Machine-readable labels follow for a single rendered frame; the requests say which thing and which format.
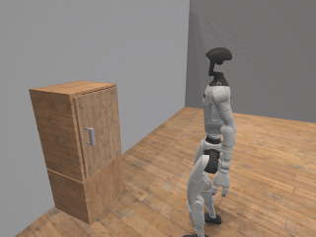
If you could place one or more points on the robot thigh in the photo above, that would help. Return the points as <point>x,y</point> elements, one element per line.
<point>207,185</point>
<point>198,176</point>

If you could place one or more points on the robot left forearm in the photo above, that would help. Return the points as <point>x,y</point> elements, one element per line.
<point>227,143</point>

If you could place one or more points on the left robot thigh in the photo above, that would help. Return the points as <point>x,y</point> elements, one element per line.
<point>198,176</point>

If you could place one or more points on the handle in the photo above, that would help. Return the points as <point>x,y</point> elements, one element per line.
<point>92,138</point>

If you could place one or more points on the robot left upper arm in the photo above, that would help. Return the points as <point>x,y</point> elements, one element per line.
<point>221,99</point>

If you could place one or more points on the robot left hand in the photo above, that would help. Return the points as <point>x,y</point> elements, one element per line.
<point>221,180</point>

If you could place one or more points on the cupboard door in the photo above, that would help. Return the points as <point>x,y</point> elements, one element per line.
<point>98,110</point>

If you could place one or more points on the right robot thigh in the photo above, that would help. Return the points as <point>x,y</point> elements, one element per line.
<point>207,185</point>

